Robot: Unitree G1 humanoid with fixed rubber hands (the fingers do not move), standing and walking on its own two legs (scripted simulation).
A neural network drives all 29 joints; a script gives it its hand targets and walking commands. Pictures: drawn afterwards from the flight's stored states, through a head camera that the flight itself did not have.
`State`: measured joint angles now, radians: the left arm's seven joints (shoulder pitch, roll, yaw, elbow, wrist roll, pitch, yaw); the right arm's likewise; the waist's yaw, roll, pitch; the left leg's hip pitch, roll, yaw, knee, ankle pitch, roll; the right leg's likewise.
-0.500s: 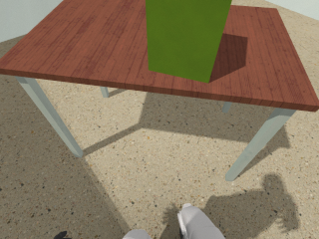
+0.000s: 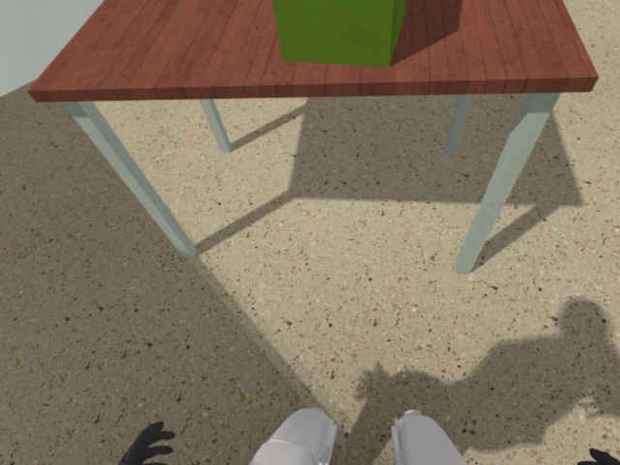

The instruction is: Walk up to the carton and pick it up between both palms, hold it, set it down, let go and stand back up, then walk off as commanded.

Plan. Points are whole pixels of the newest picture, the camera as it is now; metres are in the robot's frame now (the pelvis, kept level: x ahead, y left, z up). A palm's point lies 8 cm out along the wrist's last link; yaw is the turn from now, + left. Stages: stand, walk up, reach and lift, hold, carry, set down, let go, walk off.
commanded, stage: walk off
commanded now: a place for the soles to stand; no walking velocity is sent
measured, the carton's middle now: out of the picture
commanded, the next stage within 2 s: none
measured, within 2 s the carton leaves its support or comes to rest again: neither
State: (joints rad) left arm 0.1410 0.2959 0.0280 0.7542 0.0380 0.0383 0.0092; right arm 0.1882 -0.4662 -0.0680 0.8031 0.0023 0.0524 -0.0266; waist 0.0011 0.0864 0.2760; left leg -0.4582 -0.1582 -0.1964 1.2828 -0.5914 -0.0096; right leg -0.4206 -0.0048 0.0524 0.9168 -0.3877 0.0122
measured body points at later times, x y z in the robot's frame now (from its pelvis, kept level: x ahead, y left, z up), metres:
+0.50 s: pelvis -0.14 +0.00 +0.01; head -0.14 +0.02 +0.46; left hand -0.07 +0.33 -0.12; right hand -0.11 -0.32 -0.09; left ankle -0.04 +0.14 -0.68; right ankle -0.15 -0.13 -0.69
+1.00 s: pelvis -0.14 -0.01 +0.02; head -0.14 +0.01 +0.47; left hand -0.08 +0.31 -0.11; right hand -0.10 -0.32 -0.09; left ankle -0.07 +0.14 -0.69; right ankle -0.09 -0.12 -0.68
